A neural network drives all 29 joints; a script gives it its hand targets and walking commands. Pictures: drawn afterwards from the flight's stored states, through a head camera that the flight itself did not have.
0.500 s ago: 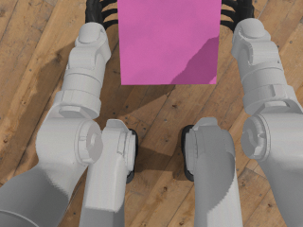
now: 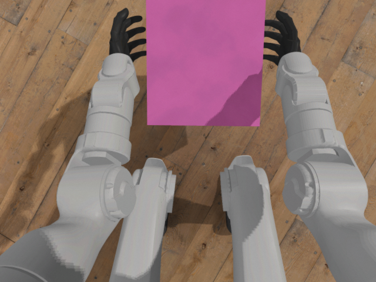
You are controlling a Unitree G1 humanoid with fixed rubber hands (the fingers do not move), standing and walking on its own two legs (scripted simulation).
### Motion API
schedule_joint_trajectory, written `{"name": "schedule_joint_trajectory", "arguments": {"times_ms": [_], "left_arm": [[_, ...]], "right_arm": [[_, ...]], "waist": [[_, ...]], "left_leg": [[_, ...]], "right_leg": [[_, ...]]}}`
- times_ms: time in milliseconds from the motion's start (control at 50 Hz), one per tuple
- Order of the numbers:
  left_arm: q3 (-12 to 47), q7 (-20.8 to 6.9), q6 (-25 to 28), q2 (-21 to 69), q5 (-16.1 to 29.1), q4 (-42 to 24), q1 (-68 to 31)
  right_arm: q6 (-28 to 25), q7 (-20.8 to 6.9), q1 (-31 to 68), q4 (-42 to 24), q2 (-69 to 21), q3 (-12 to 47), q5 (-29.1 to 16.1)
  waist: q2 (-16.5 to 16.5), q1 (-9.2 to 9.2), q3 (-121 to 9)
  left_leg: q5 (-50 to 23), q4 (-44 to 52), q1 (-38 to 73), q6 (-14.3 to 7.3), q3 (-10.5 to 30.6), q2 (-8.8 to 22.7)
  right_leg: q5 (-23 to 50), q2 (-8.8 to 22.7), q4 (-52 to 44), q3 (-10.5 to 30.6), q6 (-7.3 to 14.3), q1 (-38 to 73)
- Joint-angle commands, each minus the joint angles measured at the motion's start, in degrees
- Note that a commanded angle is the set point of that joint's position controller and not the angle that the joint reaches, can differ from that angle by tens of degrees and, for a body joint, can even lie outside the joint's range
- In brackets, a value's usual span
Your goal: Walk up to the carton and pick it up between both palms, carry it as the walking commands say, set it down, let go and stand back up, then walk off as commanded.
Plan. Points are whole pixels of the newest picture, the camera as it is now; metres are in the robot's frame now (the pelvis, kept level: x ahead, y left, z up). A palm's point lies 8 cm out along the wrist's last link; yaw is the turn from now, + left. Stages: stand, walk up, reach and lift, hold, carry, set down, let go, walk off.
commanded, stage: reach and lift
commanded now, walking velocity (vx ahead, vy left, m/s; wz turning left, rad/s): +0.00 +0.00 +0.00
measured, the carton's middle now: (201, 67) +0.51 -0.03 -0.19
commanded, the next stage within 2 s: none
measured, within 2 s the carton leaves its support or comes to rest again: neither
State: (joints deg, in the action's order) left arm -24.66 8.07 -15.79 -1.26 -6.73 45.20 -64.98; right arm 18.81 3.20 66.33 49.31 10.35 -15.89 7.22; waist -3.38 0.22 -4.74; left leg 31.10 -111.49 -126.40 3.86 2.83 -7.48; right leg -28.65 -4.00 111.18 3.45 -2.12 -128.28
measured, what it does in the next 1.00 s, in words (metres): rises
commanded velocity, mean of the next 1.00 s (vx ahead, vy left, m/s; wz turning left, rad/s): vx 0.00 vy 0.00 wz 0.00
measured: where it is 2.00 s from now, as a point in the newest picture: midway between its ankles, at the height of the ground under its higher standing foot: (196, 214)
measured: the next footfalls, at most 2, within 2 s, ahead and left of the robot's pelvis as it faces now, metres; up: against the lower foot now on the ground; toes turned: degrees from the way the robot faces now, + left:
none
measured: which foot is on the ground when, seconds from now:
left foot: down 0.00-1.00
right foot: down 0.00-1.00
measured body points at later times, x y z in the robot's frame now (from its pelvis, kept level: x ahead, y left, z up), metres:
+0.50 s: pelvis +0.01 +0.00 +0.06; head +0.28 -0.04 +0.42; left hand +0.51 +0.12 -0.03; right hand +0.50 -0.19 -0.04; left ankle +0.11 +0.12 -0.40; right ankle +0.11 -0.12 -0.40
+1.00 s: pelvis +0.03 +0.00 +0.12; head +0.25 -0.04 +0.51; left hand +0.49 +0.13 +0.05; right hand +0.48 -0.18 +0.03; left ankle +0.11 +0.12 -0.40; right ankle +0.11 -0.12 -0.40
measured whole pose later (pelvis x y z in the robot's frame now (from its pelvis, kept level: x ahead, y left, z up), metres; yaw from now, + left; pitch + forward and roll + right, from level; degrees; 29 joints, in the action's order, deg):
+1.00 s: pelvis +0.03 +0.00 +0.12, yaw -1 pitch +41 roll +1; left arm -23.8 6.8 -15.9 2.9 -8.5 42.5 -50.0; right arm 19.0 4.5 51.4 46.0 4.2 -16.9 9.2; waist -2.7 1.2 -13.4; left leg 30.2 -91.3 -102.1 3.1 5.0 -7.6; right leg -28.2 -5.3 91.0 4.9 -2.0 -103.8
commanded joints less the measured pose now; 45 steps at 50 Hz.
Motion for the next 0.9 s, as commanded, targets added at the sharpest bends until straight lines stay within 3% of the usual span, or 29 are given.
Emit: {"name": "schedule_joint_trajectory", "arguments": {"times_ms": [0, 40, 100, 120, 140, 160, 200, 240, 280, 300, 320, 340, 380, 440, 480, 500, 520, 560, 580, 600, 620, 660, 740, 780, 800, 820, 840, 860, 880], "left_arm": [[24.1, -16.01, 0.23, 58.33, 6.78, -1.22, -36.33], [23.77, -16.05, 0.33, 58.81, 6.34, -1.44, -35.09], [25.43, -16.16, 0.3, 59.43, 7.51, -3.42, -35.4], [25.68, -16.04, 0.36, 59.53, 7.23, -4.06, -34.97], [25.85, -15.88, 0.34, 59.56, 7.3, -3.6, -33.18], [26.73, -15.88, 0.47, 60.06, 7.91, -5.79, -35.18], [27.73, -15.65, 0.36, 60.74, 8.63, -5.71, -34.66], [29.09, -15.85, 0.29, 61.79, 9.12, -5.64, -32.88], [27.62, -15.85, -0.04, 62.37, 8.81, -3.3, -31.52], [27.92, -15.6, 0.05, 62.32, 7.93, -3.51, -30.81], [27.54, -15.49, 0.44, 61.7, 8.05, -4.84, -31.11], [27.5, -15.24, 0.41, 60.87, 7.47, -3.96, -30.56], [27.43, -15.22, 0.54, 61.54, 7.84, -4.01, -30.26], [27.09, -15.56, 0.61, 61.73, 7.53, -4.33, -28.87], [26.5, -15.9, 0.28, 62.34, 7.25, -1.93, -27.77], [25.98, -16.13, 0.69, 61.59, 6.79, -3.28, -29.23], [27.52, -16.2, 0.44, 62.43, 7.15, -4.5, -28.77], [26.25, -16.27, 0.52, 62.29, 7.22, -2.51, -28.2], [25.93, -16.37, 0.16, 62.61, 6.79, -1.07, -27.65], [25.07, -16.31, -0.01, 61.94, 6.69, -1.5, -26.79], [24.89, -16.5, -0.31, 61.76, 6.25, -1.72, -28.44], [25.85, -16.95, 0.11, 62.66, 6.57, -4.24, -29.83], [25.32, -16.99, -0.08, 62.56, 5.98, -1.84, -27.63], [26.78, -17.27, 0.2, 64.74, 6.73, -1.74, -25.31], [27.45, -17.35, 0.66, 64.09, 7.6, -4.11, -24.69], [28.15, -17.36, 0.53, 63.73, 7.88, -4.16, -25.27], [26.74, -17.45, 0.08, 63.26, 7.49, -2.6, -23.16], [26.46, -17.7, -0.18, 63.41, 6.58, -1.23, -22.45], [25.52, -17.99, -0.43, 63.07, 6.09, 0.17, -20.71]], "right_arm": [[-4.3, -15.86, 40.81, -11.14, -58.4, 20.09, -8.51], [-4.38, -16.03, 39.93, -11.32, -59.61, 20.58, -8.78], [-3.94, -16.11, 37.41, -11.1, -59.9, 21.0, -8.54], [-4.04, -16.09, 37.43, -12.1, -61.31, 21.51, -9.42], [-3.84, -16.27, 37.3, -11.47, -60.4, 20.98, -9.4], [-3.84, -16.35, 37.91, -13.09, -61.33, 22.32, -10.08], [-3.76, -16.39, 34.68, -11.7, -60.97, 21.66, -8.96], [-3.96, -16.5, 35.4, -13.79, -61.67, 23.12, -9.69], [-4.03, -16.35, 34.9, -12.7, -60.32, 21.44, -8.71], [-4.02, -16.56, 34.59, -12.08, -62.0, 22.08, -9.27], [-3.85, -16.61, 34.47, -11.91, -60.86, 22.25, -8.93], [-3.88, -16.6, 34.88, -12.23, -61.61, 22.68, -9.36], [-4.13, -16.53, 34.97, -12.42, -61.11, 22.16, -8.69], [-3.94, -15.96, 32.01, -10.79, -62.88, 22.47, -8.65], [-3.98, -15.98, 31.88, -10.66, -61.59, 21.4, -7.63], [-3.59, -16.02, 29.57, -8.67, -64.0, 21.01, -7.53], [-3.98, -16.19, 30.78, -11.1, -63.36, 22.04, -8.38], [-3.81, -15.72, 31.15, -11.34, -63.63, 22.2, -7.89], [-4.01, -15.59, 33.14, -11.41, -62.87, 21.5, -8.14], [-3.27, -15.76, 31.89, -9.53, -63.05, 21.45, -7.42], [-3.29, -15.5, 32.49, -10.67, -63.88, 21.63, -7.87], [-3.25, -15.61, 30.28, -9.72, -65.05, 21.0, -7.14], [-3.32, -15.17, 29.24, -8.76, -65.86, 20.32, -7.19], [-4.09, -15.24, 32.31, -13.76, -67.35, 24.17, -8.67], [-3.95, -15.05, 30.42, -13.47, -67.07, 24.62, -9.2], [-4.44, -14.47, 30.41, -14.76, -67.33, 24.89, -9.75], [-3.97, -14.26, 28.74, -13.11, -66.01, 23.52, -8.66], [-3.64, -14.43, 25.64, -9.64, -67.04, 21.51, -7.1], [-3.4, -14.87, 25.63, -8.52, -66.02, 21.54, -7.04]], "waist": [[4.31, -2.44, -63.59], [4.84, -1.61, -62.6], [4.89, -2.81, -66.27], [5.01, -1.42, -66.81], [4.85, -2.53, -66.38], [4.95, -1.15, -67.44], [4.75, -3.07, -67.15], [3.52, -2.41, -67.91], [3.1, -3.19, -64.52], [2.15, -1.54, -65.45], [5.01, -2.28, -64.59], [4.66, -1.33, -63.76], [5.01, -2.24, -64.24], [6.02, -0.94, -63.77], [5.62, -2.39, -62.51], [5.45, -1.07, -61.01], [4.5, -1.29, -64.96], [6.64, -2.0, -61.63], [2.64, -1.12, -60.64], [7.1, -1.56, -59.12], [6.92, -0.65, -58.69], [5.48, -1.4, -61.64], [5.04, -1.05, -59.33], [5.97, 0.94, -63.69], [8.02, 0.03, -67.04], [6.43, 0.17, -67.05], [7.72, -0.8, -64.64], [5.7, -1.91, -59.82], [7.71, -0.63, -56.09]], "left_leg": [[-12.19, 10.48, 28.72, -2.13, -8.14, -3.53], [-11.01, 11.16, 28.58, -2.25, -8.18, -4.11], [-12.0, 12.13, 29.29, -2.1, -8.51, -4.12], [-14.51, 12.71, 31.87, -2.37, -7.57, -3.81], [-13.98, 13.03, 32.58, -2.14, -7.58, -3.87], [-15.38, 13.39, 34.97, -2.38, -6.77, -3.47], [-15.35, 14.19, 35.68, -1.82, -6.89, -3.6], [-17.16, 14.69, 36.91, -1.9, -6.83, -3.59], [-14.34, 15.84, 35.75, -1.84, -6.59, -3.71], [-14.91, 16.68, 38.9, -1.68, -6.63, -3.85], [-16.37, 16.34, 37.49, -1.83, -6.53, -3.68], [-14.99, 17.45, 38.39, -1.82, -6.31, -3.48], [-15.29, 18.16, 38.02, -1.81, -5.97, -3.75], [-13.78, 19.1, 36.97, -1.63, -7.1, -3.86], [-12.34, 19.77, 36.91, -1.83, -6.77, -3.64], [-12.4, 20.52, 36.54, -2.02, -6.68, -3.69], [-13.4, 20.79, 37.55, -1.48, -6.69, -4.03], [-11.35, 21.52, 37.32, -2.05, -6.73, -3.94], [-10.0, 21.64, 36.73, -2.17, -7.16, -3.51], [-8.57, 23.0, 38.28, -2.3, -6.48, -3.61], [-8.85, 23.14, 37.59, -2.25, -7.0, -3.6], [-10.91, 23.72, 38.55, -1.96, -6.54, -3.7], [-10.29, 24.94, 40.75, -2.1, -6.66, -3.28], [-13.86, 25.08, 42.55, -2.24, -6.55, -3.82], [-15.34, 25.17, 42.45, -2.34, -6.06, -3.91], [-15.41, 25.73, 43.56, -1.98, -6.08, -3.63], [-14.24, 26.71, 42.77, -2.17, -5.71, -3.28], [-12.15, 27.57, 42.28, -1.88, -6.26, -3.46], [-10.83, 28.25, 41.93, -2.39, -5.6, -3.7]], "right_leg": [[14.66, -3.76, -10.73, -7.5, 1.43, 42.33], [12.62, -4.11, -11.85, -7.52, 1.39, 42.73], [14.95, -4.25, -12.75, -7.24, 1.4, 46.53], [17.75, -3.99, -12.57, -7.79, 1.01, 46.46], [16.83, -4.19, -12.93, -8.18, 0.9, 45.05], [17.92, -3.87, -13.23, -8.15, 1.15, 46.56], [17.29, -4.55, -13.83, -8.41, 1.36, 46.63], [20.0, -4.56, -14.06, -7.57, 1.39, 47.76], [16.62, -4.5, -14.96, -7.89, 1.51, 46.91], [16.18, -4.64, -15.77, -7.43, 1.52, 46.66], [17.5, -4.54, -16.14, -7.73, 1.3, 46.83], [16.83, -4.43, -17.0, -7.84, 1.0, 46.83], [17.03, -4.41, -17.45, -7.93, 0.97, 47.94], [16.47, -4.2, -19.5, -6.86, 0.95, 52.9], [14.62, -4.5, -20.23, -7.36, 1.08, 52.26], [15.55, -4.72, -20.41, -6.69, 1.4, 52.38], [16.77, -4.7, -20.85, -6.45, 1.37, 54.34], [13.9, -4.86, -22.05, -7.13, 0.96, 53.49], [12.98, -4.07, -22.05, -5.51, 1.6, 54.93], [10.58, -4.38, -22.93, -7.03, 1.06, 53.39], [10.64, -4.29, -24.54, -6.42, 0.98, 55.79], [13.58, -4.22, -24.3, -5.93, 1.39, 57.71], [12.18, -4.34, -26.21, -5.81, 1.34, 57.41], [16.61, -4.54, -25.95, -5.21, 1.03, 61.63], [18.59, -4.58, -25.96, -5.88, 0.42, 65.29], [19.94, -4.48, -26.07, -5.55, 0.48, 65.69], [18.66, -4.32, -27.01, -5.86, 0.45, 65.95], [15.84, -4.5, -28.01, -5.61, 1.12, 62.12], [13.25, -4.67, -28.47, -6.01, 0.92, 60.55]]}}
